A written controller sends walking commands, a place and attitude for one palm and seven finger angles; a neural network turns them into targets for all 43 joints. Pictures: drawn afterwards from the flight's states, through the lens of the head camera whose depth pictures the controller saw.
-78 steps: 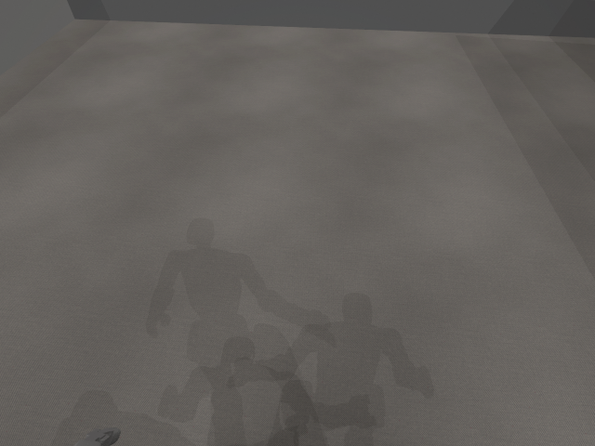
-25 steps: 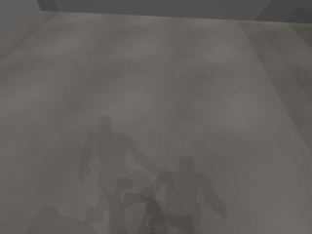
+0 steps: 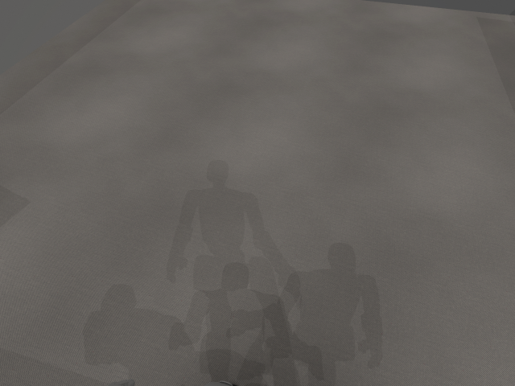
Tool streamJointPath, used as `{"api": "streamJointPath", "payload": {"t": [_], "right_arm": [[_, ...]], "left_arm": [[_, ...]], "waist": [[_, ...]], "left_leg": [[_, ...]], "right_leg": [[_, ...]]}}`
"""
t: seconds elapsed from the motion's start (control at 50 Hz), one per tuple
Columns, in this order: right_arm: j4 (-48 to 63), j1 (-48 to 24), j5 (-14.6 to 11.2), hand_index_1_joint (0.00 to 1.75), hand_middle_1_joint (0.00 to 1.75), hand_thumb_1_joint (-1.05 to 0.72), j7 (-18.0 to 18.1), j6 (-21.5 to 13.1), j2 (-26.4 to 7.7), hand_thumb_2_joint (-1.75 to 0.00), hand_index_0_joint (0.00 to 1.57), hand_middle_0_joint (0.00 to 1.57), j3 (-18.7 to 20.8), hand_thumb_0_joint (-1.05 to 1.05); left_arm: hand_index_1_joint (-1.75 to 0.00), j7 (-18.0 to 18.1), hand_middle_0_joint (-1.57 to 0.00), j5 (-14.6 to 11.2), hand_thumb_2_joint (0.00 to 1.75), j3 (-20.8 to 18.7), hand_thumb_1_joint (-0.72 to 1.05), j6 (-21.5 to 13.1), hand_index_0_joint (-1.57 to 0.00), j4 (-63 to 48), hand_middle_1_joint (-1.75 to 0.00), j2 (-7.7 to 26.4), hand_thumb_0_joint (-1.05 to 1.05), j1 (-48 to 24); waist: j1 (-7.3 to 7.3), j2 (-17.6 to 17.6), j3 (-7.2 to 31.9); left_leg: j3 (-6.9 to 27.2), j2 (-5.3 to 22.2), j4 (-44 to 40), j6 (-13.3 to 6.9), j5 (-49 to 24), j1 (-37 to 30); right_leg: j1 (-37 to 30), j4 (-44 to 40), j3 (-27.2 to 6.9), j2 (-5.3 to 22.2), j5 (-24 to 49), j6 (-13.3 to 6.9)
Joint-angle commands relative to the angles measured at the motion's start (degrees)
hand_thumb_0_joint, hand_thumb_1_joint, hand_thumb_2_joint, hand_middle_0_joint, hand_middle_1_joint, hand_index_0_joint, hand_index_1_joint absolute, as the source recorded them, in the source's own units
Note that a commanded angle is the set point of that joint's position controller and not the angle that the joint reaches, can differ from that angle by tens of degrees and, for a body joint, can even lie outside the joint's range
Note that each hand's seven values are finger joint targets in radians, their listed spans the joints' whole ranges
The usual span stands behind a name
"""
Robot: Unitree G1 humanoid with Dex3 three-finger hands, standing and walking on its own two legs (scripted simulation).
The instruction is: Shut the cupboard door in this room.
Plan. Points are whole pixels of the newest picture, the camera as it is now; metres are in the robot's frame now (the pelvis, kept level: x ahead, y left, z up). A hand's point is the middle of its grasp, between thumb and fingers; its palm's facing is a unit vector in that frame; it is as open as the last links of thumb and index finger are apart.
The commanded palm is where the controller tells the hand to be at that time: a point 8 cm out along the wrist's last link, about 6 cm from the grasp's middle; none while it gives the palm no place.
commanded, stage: turn or walk to find it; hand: left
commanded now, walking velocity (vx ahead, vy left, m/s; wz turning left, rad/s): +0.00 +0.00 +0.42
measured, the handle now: out of the picture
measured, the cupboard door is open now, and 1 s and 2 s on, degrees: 77 77 77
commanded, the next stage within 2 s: stand and wait in 1.66 s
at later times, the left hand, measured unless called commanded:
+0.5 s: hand out of the picture -0.05 +0.25 -0.18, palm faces +0.26 -0.94 -0.23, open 7.4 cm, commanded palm none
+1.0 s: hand out of the picture -0.04 +0.21 -0.14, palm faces +0.43 -0.86 -0.27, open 7.4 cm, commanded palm none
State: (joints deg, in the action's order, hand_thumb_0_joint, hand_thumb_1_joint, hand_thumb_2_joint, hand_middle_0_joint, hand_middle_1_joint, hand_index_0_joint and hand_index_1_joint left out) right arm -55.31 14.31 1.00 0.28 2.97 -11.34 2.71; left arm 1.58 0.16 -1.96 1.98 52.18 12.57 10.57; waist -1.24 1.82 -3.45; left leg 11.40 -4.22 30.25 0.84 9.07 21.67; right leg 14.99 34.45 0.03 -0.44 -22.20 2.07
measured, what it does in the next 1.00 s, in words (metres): steps on the spot, turning left: right foot, then left foot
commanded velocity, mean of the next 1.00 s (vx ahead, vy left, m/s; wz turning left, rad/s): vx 0.00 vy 0.00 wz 0.42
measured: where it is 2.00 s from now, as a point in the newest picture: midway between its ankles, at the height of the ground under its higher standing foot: outside the picture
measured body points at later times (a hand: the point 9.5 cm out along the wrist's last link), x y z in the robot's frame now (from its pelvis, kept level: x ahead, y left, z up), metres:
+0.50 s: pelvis -0.03 +0.04 +0.00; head +0.00 +0.08 +0.45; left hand -0.06 +0.30 -0.16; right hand +0.13 -0.19 -0.12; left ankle -0.06 +0.13 -0.73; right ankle -0.03 -0.11 -0.67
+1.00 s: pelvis -0.04 +0.00 +0.01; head -0.02 -0.02 +0.45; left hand -0.07 +0.25 -0.12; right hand +0.10 -0.23 -0.15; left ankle -0.11 +0.11 -0.65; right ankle +0.01 -0.10 -0.73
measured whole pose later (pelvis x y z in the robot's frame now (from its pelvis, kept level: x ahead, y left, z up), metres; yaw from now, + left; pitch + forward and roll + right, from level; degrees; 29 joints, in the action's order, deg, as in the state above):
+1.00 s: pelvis -0.04 +0.00 +0.01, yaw +26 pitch -2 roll +1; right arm -56.5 13.7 1.2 -0.8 4.5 -14.3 5.2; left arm 1.7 1.3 -1.6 0.9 51.4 9.8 12.0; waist -1.5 2.2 -3.5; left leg 1.7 -0.3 65.1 2.6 22.0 27.3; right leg 12.3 29.8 7.0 3.3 -15.7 -0.9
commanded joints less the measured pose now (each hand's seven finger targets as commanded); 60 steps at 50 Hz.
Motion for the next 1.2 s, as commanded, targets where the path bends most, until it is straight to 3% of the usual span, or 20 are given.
{"api": "streamJointPath", "payload": {"t": [0.0,0.04,0.1,0.22,0.3,0.32,0.34,0.36,0.46,0.62,0.74,0.76,0.78,0.8,0.82,0.86,0.9,1.1,1.16,1.18], "right_arm": [[7.27,-2.7,0.15,0.3,0.3,-0.9,0.0,-0.79,-7.1,-0.9,0.2,0.2,3.21,0.0],[5.78,-3.47,0.28,0.3,0.3,-0.9,-0.84,0.43,-7.97,-0.9,0.2,0.2,3.89,0.0],[3.71,-0.26,0.13,0.3,0.3,-0.9,-1.32,0.26,-7.09,-0.9,0.2,0.2,3.29,0.0],[5.32,-7.86,-0.54,0.3,0.3,-0.9,-1.26,-0.44,-5.48,-0.9,0.2,0.2,1.83,0.0],[3.98,-2.77,-0.57,0.3,0.3,-0.9,-0.94,-1.54,-6.86,-0.9,0.2,0.2,1.61,0.0],[3.56,-0.13,-0.41,0.3,0.3,-0.9,-1.0,-2.24,-10.1,-0.9,0.2,0.2,2.23,0.0],[3.59,1.9,0.04,0.3,0.3,-0.9,-0.75,-2.55,-16.01,-0.9,0.2,0.2,3.54,0.0],[2.49,4.67,-0.3,0.3,0.3,-0.9,-0.18,-2.29,-17.25,-0.9,0.2,0.2,3.93,0.0],[4.0,-2.93,-0.02,0.3,0.3,-0.9,1.12,-2.92,-11.66,-0.9,0.2,0.2,2.28,0.0],[3.93,-0.52,0.3,0.3,0.3,-0.9,0.94,-2.44,-11.72,-0.9,0.2,0.2,2.91,0.0],[4.92,-3.01,0.33,0.3,0.3,-0.9,0.46,-1.8,-11.6,-0.9,0.2,0.2,3.36,0.0],[5.06,-3.45,-0.01,0.3,0.3,-0.9,0.24,-1.8,-10.91,-0.9,0.2,0.2,3.32,0.0],[5.29,-1.94,-0.54,0.3,0.3,-0.9,-0.09,-1.92,-8.25,-0.9,0.2,0.2,3.02,0.0],[6.94,-1.48,-0.53,0.3,0.3,-0.9,-0.32,-1.95,-4.84,-0.9,0.2,0.2,2.44,0.0],[6.57,-2.38,0.25,0.3,0.3,-0.9,-0.06,-0.93,-8.04,-0.9,0.2,0.2,3.35,0.0],[4.67,-3.16,0.26,0.3,0.3,-0.9,-0.81,0.01,-7.3,-0.9,0.2,0.2,3.63,0.0],[2.94,-0.3,0.43,0.3,0.3,-0.9,-1.32,0.27,-6.48,-0.9,0.2,0.2,3.32,0.0],[3.82,-5.03,-0.5,0.3,0.3,-0.9,-1.15,-0.58,-4.69,-0.9,0.2,0.2,1.67,0.0],[2.56,0.17,-0.37,0.3,0.3,-0.9,-0.88,-1.38,-6.17,-0.9,0.2,0.2,1.79,0.0],[2.48,1.68,-0.11,0.3,0.3,-0.9,-0.85,-2.0,-10.04,-0.9,0.2,0.2,2.6,0.0]], "left_arm": [[-0.3,0.91,-0.2,1.37,0.9,-3.27,0.9,-1.35,-0.2,-3.63,-0.3,14.02,0.0,6.01],[-0.3,1.12,-0.2,1.18,0.9,-3.1,0.9,-1.71,-0.2,-4.71,-0.3,11.85,0.0,0.97],[-0.3,0.72,-0.2,1.43,0.9,-2.12,0.9,-2.28,-0.2,-4.77,-0.3,9.04,0.0,-1.11],[-0.3,0.56,-0.2,1.96,0.9,-2.92,0.9,-2.03,-0.2,-1.58,-0.3,12.04,0.0,7.36],[-0.3,0.46,-0.2,1.31,0.9,-3.34,0.9,-1.57,-0.2,-1.03,-0.3,13.0,0.0,6.62],[-0.3,0.29,-0.2,0.91,0.9,-3.05,0.9,-1.27,-0.2,-1.75,-0.3,11.09,0.0,6.68],[-0.3,-0.13,-0.2,0.66,0.9,-2.31,0.9,-0.98,-0.2,-3.86,-0.3,7.08,0.0,6.88],[-0.3,0.27,-0.2,1.08,0.9,-1.55,0.9,-0.25,-0.2,-4.71,-0.3,6.68,0.0,3.13],[-0.3,-0.64,-0.2,0.8,0.9,-2.21,0.9,-0.13,-0.2,-1.78,-0.3,6.35,0.0,2.14],[-0.3,-0.43,-0.2,0.57,0.9,-2.13,0.9,0.03,-0.2,-3.55,-0.3,5.13,0.0,-0.91],[-0.3,0.06,-0.2,0.22,0.9,-2.31,0.9,-0.95,-0.2,-3.6,-0.3,4.83,0.0,3.5],[-0.3,0.2,-0.2,0.32,0.9,-2.5,0.9,-1.42,-0.2,-3.19,-0.3,5.74,0.0,5.43],[-0.3,0.55,-0.2,0.94,0.9,-3.02,0.9,-2.14,-0.2,-3.19,-0.3,8.94,0.0,6.43],[-0.3,0.81,-0.2,1.61,0.9,-3.86,0.9,-2.44,-0.2,-3.54,-0.3,13.54,0.0,6.64],[-0.3,0.92,-0.2,1.01,0.9,-4.03,0.9,-2.28,-0.2,-4.03,-0.3,13.13,0.0,6.86],[-0.3,0.79,-0.2,1.1,0.9,-3.22,0.9,-2.15,-0.2,-5.08,-0.3,10.14,0.0,1.23],[-0.3,0.59,-0.2,1.11,0.9,-2.43,0.9,-2.41,-0.2,-5.66,-0.3,8.02,0.0,-1.1],[-0.3,0.52,-0.2,1.82,0.9,-3.85,0.9,-1.84,-0.2,-1.72,-0.3,12.05,0.0,5.92],[-0.3,0.26,-0.2,1.12,0.9,-3.83,0.9,-1.13,-0.2,-1.16,-0.3,11.35,0.0,4.38],[-0.3,-0.01,-0.2,0.67,0.9,-3.46,0.9,-0.65,-0.2,-2.04,-0.3,8.82,0.0,5.45]], "waist": [[3.74,-17.15,2.65],[1.25,-12.09,-0.67],[-0.83,-11.89,-1.3],[3.79,-12.75,0.54],[1.09,-11.62,5.94],[-0.25,-4.09,9.04],[-0.77,13.63,9.34],[-2.68,12.68,9.93],[0.41,6.65,5.58],[-0.8,5.25,4.92],[1.92,5.52,5.76],[3.04,3.34,6.5],[3.14,-5.81,7.82],[3.26,-20.07,6.16],[4.19,-17.54,6.4],[1.58,-10.66,0.73],[-0.02,-9.99,0.72],[3.51,-13.11,3.99],[0.25,-9.48,5.53],[-0.4,0.89,7.51]], "left_leg": [[-6.45,-0.82,22.31,0.84,20.69,16.08],[-5.55,3.21,35.4,0.33,16.8,10.72],[-9.67,4.57,37.65,1.67,11.41,9.81],[-14.5,4.69,18.19,2.0,17.66,4.26],[-16.39,3.84,-2.89,0.79,6.0,-8.84],[-11.15,8.74,-8.8,-0.72,-5.5,-18.51],[6.98,24.03,-8.65,-7.52,-29.4,-26.18],[8.69,27.34,-8.88,-12.49,-36.15,-22.74],[-0.63,17.69,-8.58,-10.38,-28.55,-16.7],[4.72,17.64,-9.68,-11.78,-22.41,-16.07],[6.84,14.43,-5.65,-9.28,-17.95,-7.51],[5.58,12.38,-3.0,-7.09,-12.63,-4.15],[1.28,7.93,4.54,-3.69,-2.29,2.92],[-8.63,-0.37,17.07,0.22,20.39,12.03],[-6.36,2.09,27.32,0.23,24.24,9.47],[-6.73,3.93,37.79,0.54,17.65,9.5],[-8.66,4.82,39.54,1.6,12.64,8.9],[-15.63,5.38,13.41,1.97,17.71,0.12],[-16.45,5.44,-3.71,0.93,4.65,-12.21],[-7.18,12.47,-8.81,-1.81,-2.3,-19.18]], "right_leg": [[-8.12,-22.83,-23.33,26.7,0.02,-10.56],[4.52,-22.8,-17.87,22.34,-2.12,-10.58],[1.97,-18.19,-5.67,16.92,10.57,-9.36],[-5.92,-12.26,-2.7,19.33,29.22,-10.72],[-5.9,-2.23,2.15,17.25,34.84,-5.74],[0.17,6.31,5.52,14.46,27.09,-2.54],[15.79,17.52,8.55,7.31,-5.02,1.79],[16.28,25.13,3.76,6.12,-15.33,1.89],[15.51,28.91,1.12,6.26,-3.16,2.38],[12.19,17.19,0.97,4.27,-3.37,2.65],[-2.44,-2.23,2.04,1.86,4.57,1.33],[-7.97,-9.74,1.82,2.9,10.25,1.16],[-15.29,-15.55,-5.85,10.9,12.54,-1.06],[-16.44,-17.93,-19.65,25.22,19.51,-7.64],[-9.15,-18.92,-19.67,28.02,19.02,-11.38],[-1.68,-19.17,-12.74,21.46,12.69,-10.81],[-1.45,-18.01,-5.18,17.48,13.55,-8.95],[-7.63,-11.54,-0.19,20.49,28.41,-10.32],[-1.41,-3.57,4.92,18.44,24.24,-4.91],[6.39,5.3,8.2,13.96,13.73,-1.39]]}}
